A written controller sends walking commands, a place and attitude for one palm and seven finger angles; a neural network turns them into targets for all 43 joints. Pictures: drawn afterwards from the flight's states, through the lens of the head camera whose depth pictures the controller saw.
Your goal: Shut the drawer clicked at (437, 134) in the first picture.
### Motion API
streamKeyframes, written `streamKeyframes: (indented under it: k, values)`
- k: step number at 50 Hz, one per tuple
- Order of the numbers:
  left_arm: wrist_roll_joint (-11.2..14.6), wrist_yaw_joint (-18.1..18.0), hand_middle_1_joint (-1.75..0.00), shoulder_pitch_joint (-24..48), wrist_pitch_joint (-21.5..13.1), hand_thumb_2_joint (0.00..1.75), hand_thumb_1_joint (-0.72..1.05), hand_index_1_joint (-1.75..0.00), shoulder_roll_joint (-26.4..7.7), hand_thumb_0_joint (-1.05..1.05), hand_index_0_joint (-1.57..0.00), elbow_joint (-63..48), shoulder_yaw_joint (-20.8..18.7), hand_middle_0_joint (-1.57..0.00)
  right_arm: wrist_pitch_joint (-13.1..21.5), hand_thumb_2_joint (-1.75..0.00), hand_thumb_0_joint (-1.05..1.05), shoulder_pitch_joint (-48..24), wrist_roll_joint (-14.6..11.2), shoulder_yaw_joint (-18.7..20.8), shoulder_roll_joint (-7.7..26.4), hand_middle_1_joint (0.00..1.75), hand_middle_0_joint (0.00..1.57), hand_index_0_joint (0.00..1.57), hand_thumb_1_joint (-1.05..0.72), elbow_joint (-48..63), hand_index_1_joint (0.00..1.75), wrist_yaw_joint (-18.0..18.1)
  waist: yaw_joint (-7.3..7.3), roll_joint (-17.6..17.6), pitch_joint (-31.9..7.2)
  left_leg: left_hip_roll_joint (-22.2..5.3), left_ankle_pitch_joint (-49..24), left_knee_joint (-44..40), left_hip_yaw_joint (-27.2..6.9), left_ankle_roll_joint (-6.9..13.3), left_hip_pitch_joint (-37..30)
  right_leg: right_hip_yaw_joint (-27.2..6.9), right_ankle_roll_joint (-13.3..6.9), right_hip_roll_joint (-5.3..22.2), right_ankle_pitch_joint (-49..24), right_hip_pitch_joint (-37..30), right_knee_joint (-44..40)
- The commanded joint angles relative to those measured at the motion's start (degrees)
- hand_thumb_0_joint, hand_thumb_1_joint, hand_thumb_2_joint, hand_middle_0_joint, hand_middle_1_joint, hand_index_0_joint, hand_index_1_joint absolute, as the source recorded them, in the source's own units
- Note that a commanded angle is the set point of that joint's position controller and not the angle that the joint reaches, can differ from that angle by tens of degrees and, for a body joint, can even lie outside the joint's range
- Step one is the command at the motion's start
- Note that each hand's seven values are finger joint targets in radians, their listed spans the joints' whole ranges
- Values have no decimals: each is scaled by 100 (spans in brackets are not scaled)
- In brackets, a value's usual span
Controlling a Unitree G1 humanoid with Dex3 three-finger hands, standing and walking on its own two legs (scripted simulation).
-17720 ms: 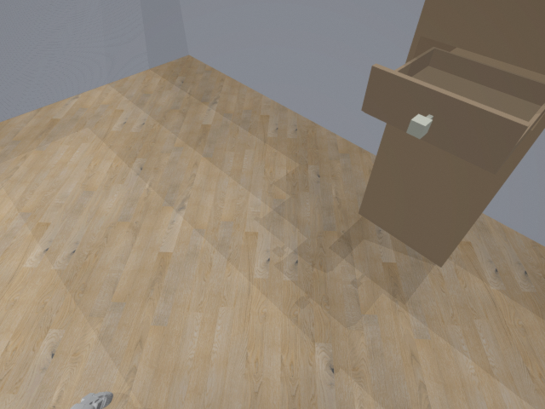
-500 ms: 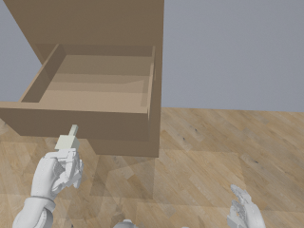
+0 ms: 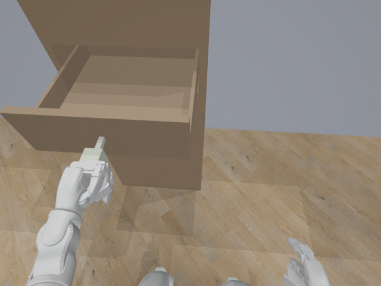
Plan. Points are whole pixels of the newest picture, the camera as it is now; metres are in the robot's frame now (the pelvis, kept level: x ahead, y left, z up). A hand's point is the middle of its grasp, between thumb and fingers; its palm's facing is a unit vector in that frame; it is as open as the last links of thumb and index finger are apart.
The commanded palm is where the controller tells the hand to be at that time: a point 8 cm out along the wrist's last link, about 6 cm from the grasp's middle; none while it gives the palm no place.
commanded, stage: push the drawer shut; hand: left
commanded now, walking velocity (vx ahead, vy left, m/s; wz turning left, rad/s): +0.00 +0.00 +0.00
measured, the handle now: (96, 152) +0.37 +0.22 +0.06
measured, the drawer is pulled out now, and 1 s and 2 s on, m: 0.25 0.10 0.00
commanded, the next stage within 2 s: none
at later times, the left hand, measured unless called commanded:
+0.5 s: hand (117, 156) +0.37 +0.18 +0.06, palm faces -0.08 -1.00 -0.05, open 3.6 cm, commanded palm +0.37 +0.24 +0.06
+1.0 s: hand (125, 129) +0.44 +0.17 +0.06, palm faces -0.09 -1.00 -0.03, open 3.6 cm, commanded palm +0.43 +0.24 +0.06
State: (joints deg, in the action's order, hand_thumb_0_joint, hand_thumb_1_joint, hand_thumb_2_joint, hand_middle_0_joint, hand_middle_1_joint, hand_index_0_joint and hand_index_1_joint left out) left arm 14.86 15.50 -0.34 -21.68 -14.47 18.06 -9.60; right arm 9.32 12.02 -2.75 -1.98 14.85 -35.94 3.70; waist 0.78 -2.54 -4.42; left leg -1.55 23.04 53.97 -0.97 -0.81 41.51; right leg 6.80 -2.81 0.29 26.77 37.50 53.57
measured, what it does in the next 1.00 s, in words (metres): stands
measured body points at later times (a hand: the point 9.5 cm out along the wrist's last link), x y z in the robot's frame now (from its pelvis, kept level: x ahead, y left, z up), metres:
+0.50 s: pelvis -0.01 +0.01 +0.00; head +0.06 +0.01 +0.45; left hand +0.36 +0.23 +0.06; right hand +0.09 -0.25 -0.11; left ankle +0.04 +0.13 -0.68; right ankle +0.00 -0.09 -0.68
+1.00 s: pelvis +0.00 +0.02 +0.00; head +0.09 +0.02 +0.44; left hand +0.44 +0.23 +0.06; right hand +0.06 -0.25 -0.12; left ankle +0.04 +0.13 -0.68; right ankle +0.00 -0.09 -0.68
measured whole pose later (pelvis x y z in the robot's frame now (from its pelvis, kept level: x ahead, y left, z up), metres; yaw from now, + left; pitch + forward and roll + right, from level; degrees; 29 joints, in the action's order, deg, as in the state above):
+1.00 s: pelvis +0.00 +0.02 +0.00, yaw -3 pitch +15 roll -1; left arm 8.7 15.2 33.7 -24.1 -19.7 52.5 -17.7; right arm 1.7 18.3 -1.7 -1.9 14.9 -36.6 2.1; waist 6.0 -1.3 -4.8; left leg -2.3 22.9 54.3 1.4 0.6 46.7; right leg 4.3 -1.5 -0.4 24.9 43.3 53.0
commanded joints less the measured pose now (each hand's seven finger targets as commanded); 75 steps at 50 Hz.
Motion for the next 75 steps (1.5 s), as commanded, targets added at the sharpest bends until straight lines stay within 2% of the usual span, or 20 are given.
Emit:
streamKeyframes:
  k: [1,3,4,9,13,15,19,23,26,34,35,39,43,44,55,58,61,65,70,75]
  values:
    - [47,-202,-160,2524,-265,90,90,-160,-1184,0,-140,-951,-476,-140,246,-90,0,-95,-1,301,780,30,20,20,-90,704,30,60,386,45,-1352,120,-313,-723,-44,260,-900,-821,269,33,-484,-397,-1209]
    - [36,-215,-160,2717,-265,90,90,-160,-1074,0,-140,-886,-345,-140,237,-90,0,-104,-7,283,759,30,20,20,-90,736,30,53,380,-2,-1389,131,-195,-769,-33,254,-920,-823,269,36,-332,-401,-1248]
    - [29,-244,-160,2866,-266,90,90,-160,-1208,0,-140,-757,-435,-140,222,-90,0,-74,3,276,782,30,20,20,-90,707,30,61,422,212,-1348,114,-182,-752,-50,275,-825,-868,284,35,-291,-429,-1285]
    - [9,-302,-160,3312,-341,90,90,-160,-1415,0,-140,-314,-610,-140,165,-90,0,-12,6,260,793,30,20,20,-90,657,30,62,389,204,-1315,112,-67,-804,-45,263,-708,-916,273,36,-108,-490,-1326]
    - [-34,-317,-160,3760,-384,90,90,-160,-1362,0,-140,-36,-528,-140,111,-90,0,56,-8,257,792,30,20,20,-90,640,30,51,405,-67,-1364,133,17,-862,-40,241,-841,-864,244,23,-128,-385,-1291]
    - [-49,-347,-160,3813,-389,90,90,-160,-1554,0,-140,228,-726,-140,62,-90,0,118,0,264,816,30,20,20,-90,605,30,53,403,147,-1387,126,18,-847,-30,250,-722,-918,268,24,-90,-472,-1319]
    - [-79,-351,-160,4293,-414,90,90,-160,-1737,0,-140,521,-822,-140,-27,-90,0,209,-4,259,840,30,20,20,-90,546,30,67,452,49,-1420,120,56,-865,-31,255,-705,-928,262,16,-68,-448,-1320]
    - [-103,-355,-160,4606,-406,90,90,-160,-1640,0,-140,807,-763,-140,-97,-90,0,316,-2,274,840,30,20,20,-90,513,30,53,477,-12,-1531,119,-42,-901,-29,242,-817,-821,252,1,-294,-390,-1251]
    - [-114,-361,-160,4795,-392,90,90,-160,-1838,0,-140,1178,-968,-140,-167,-90,0,437,20,276,873,30,20,20,-90,480,30,37,479,214,-1610,112,-101,-876,-41,254,-697,-813,267,-27,-381,-466,-1210]
    - [-223,-303,-160,5311,-378,90,90,-160,-2143,0,-140,1872,-1233,-140,-347,-90,0,718,61,295,905,30,20,20,-90,430,30,0,475,148,-1805,109,-532,-754,-36,259,-629,-735,238,-59,-945,-503,-1023]
    - [-231,-285,-160,5368,-361,90,90,-160,-2003,0,-140,1970,-1156,-140,-364,-90,0,742,70,294,885,30,20,20,-90,434,30,-14,513,163,-1856,116,-564,-740,-17,266,-664,-745,256,-63,-1016,-468,-1020]
    - [-249,-290,-160,5341,-377,90,90,-160,-2184,0,-140,2009,-1383,-140,-431,-90,0,864,102,337,901,30,20,20,-90,462,30,-65,415,26,-2126,113,-963,-678,-10,256,-763,-701,220,-79,-1476,-568,-896]
    - [-306,-279,-160,5633,-378,90,90,-160,-2101,0,-140,2248,-1295,-140,-516,-90,0,969,113,345,887,30,20,20,-90,429,30,-102,525,116,-2017,102,-943,-627,27,256,-645,-699,248,-88,-1511,-449,-889]
    - [-313,-295,-160,5737,-411,90,90,-160,-2299,0,-140,2306,-1448,-140,-525,-90,0,995,121,347,901,30,20,20,-90,416,30,-105,511,123,-1962,99,-937,-599,17,265,-547,-715,237,-101,-1492,-450,-867]
    - [-490,-385,-160,6451,-579,90,90,-160,-2322,0,-140,2433,-1353,-140,-668,-90,0,1183,153,367,911,30,20,20,-90,361,30,-158,665,-110,-2389,77,-1069,-474,-17,272,-766,-702,242,-129,-1552,-230,-751]
    - [-506,-432,-160,6649,-602,90,90,-160,-2380,0,-140,2583,-1375,-140,-692,-90,0,1204,157,358,916,30,20,20,-90,326,30,-157,705,-61,-2315,84,-891,-450,-5,283,-637,-740,251,-139,-1384,-186,-793]
    - [-577,-454,-160,7123,-648,90,90,-160,-2518,0,-140,2759,-1331,-140,-718,-90,0,1211,140,328,940,30,20,20,-90,267,30,-141,851,-16,-2063,72,-558,-412,-14,303,-367,-787,265,-140,-1051,-12,-830]
    - [-686,-475,-160,7374,-684,90,90,-160,-2804,0,-140,3052,-1447,-140,-729,-90,0,1273,153,313,1000,30,20,20,-90,249,30,-118,898,-106,-2170,61,-350,-360,-58,312,-292,-793,246,-163,-731,168,-794]
    - [-751,-474,-160,7859,-661,90,90,-160,-2876,0,-140,3256,-1360,-140,-699,-90,0,1368,169,284,1027,30,20,20,-90,221,30,-121,1007,-363,-2324,52,-251,-253,-97,317,-279,-793,241,-180,-573,417,-730]
    - [-806,-473,-160,8179,-591,90,90,-160,-3165,0,-140,3493,-1463,-140,-697,-90,0,1501,188,254,1067,30,20,20,-90,214,30,-123,1101,-316,-2484,36,-261,-123,-92,342,-1,-858,255,-198,-572,352,-696]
